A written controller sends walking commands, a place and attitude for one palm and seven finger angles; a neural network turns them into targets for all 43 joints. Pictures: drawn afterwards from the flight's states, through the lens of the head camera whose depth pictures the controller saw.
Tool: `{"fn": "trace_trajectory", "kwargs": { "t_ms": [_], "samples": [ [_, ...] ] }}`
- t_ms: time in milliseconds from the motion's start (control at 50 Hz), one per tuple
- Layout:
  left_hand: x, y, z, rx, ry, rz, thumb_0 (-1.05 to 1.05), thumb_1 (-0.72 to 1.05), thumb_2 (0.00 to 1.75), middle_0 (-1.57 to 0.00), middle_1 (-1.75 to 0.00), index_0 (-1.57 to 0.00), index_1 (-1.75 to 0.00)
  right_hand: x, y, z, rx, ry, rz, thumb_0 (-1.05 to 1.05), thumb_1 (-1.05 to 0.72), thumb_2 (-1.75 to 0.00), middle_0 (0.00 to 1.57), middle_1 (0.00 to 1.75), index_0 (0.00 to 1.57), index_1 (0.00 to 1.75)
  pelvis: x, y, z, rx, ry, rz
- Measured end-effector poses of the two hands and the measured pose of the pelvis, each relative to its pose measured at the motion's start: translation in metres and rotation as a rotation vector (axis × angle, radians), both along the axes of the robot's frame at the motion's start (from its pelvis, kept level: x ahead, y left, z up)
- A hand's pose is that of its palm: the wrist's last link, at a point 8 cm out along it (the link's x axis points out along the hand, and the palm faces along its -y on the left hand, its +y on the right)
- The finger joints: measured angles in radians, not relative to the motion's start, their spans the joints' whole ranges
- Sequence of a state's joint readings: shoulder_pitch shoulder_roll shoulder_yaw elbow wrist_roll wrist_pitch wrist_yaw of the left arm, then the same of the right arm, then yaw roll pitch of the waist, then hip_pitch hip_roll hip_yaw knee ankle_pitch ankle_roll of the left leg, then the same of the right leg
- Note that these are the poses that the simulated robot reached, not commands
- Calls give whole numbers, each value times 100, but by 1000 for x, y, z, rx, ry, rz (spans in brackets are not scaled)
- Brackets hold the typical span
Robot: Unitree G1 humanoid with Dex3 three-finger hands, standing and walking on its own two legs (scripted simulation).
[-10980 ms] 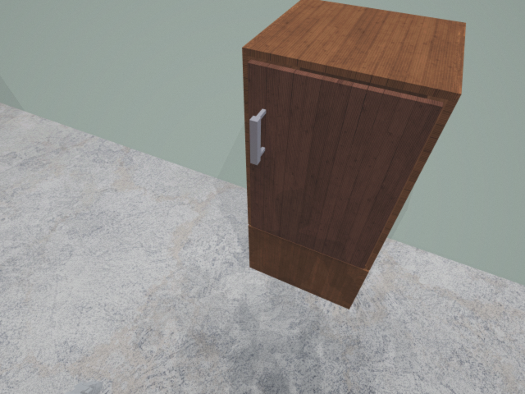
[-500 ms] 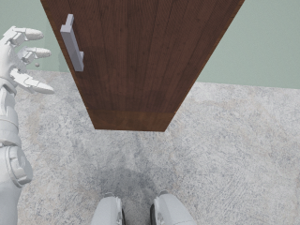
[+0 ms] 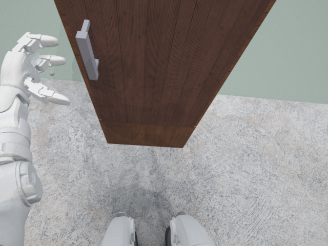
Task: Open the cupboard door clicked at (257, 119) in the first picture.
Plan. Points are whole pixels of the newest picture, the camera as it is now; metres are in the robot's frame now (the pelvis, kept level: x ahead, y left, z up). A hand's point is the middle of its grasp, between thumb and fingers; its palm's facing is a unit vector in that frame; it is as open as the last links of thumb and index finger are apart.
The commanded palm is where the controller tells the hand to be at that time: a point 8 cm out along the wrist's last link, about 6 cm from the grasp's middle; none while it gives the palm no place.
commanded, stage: move the hooked fingers beside the handle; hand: left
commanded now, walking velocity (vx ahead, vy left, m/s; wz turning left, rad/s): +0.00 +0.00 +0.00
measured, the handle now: (90, 52) +0.55 +0.15 +0.08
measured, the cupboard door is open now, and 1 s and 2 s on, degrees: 0 0 1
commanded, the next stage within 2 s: slide the fingers in behind the handle in 0.06 s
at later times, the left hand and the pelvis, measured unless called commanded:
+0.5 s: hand (69, 73) +0.49 +0.19 +0.07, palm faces -0.09 -1.00 -0.02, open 14.0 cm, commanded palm +0.48 +0.23 +0.07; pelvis +0.00 -0.01 +0.00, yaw +0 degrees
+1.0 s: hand (80, 75) +0.49 +0.17 +0.07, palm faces -0.09 -1.00 -0.01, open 14.0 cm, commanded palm +0.47 +0.21 +0.07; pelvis +0.00 -0.01 +0.00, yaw +1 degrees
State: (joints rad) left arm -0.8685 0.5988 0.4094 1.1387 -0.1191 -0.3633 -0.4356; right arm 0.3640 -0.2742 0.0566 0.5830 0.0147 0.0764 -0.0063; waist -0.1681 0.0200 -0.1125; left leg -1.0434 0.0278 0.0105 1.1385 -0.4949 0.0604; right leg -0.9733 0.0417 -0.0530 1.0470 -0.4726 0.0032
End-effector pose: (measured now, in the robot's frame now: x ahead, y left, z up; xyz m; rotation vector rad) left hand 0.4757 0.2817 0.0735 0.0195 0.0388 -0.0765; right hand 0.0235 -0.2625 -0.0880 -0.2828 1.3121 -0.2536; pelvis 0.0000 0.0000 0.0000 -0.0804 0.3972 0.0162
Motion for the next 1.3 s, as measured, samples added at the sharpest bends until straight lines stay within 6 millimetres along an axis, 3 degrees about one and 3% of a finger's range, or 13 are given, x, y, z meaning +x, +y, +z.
{"fn": "trace_trajectory", "kwargs": {
  "t_ms": [200, 340, 460, 960, 1300],
  "samples": [
    [-3, -1, 4, 7, 7, -7, -1, -50, 30, -30, -120, -30, -120, -10, -4, -1, 3, 25, -10, 1, -90, -90, 20, 30, 20, 30, -1, -4, 1, 2, -4, 3],
    [-1, -20, 5, -6, -11, -26, -1, -50, 30, -30, -120, -30, -120, -14, -7, -2, 6, 35, -12, 1, -90, -90, 20, 30, 20, 30, -2, -6, 1, 6, -4, 5],
    [2, -34, 0, -3, 3, -15, -1, -50, 30, -30, -120, -30, -120, -13, -8, -3, 13, 13, -21, 1, -90, -90, 20, 30, 20, 30, -2, -8, 0, 12, -6, -2],
    [-3, -56, -3, -6, -6, -18, -1, -50, 30, -30, -120, -30, -120, -3, -14, -6, 28, -11, -10, 1, -90, -90, 20, 30, 20, 30, -1, -15, 0, 19, -13, 5],
    [1, -75, -4, -9, -10, -11, -1, -50, 30, -30, -120, -30, -120, -7, -6, -10, 63, -7, -19, 1, -90, -90, 20, 30, 20, 30, 0, -14, 1, 25, -15, -1]
  ]
}}
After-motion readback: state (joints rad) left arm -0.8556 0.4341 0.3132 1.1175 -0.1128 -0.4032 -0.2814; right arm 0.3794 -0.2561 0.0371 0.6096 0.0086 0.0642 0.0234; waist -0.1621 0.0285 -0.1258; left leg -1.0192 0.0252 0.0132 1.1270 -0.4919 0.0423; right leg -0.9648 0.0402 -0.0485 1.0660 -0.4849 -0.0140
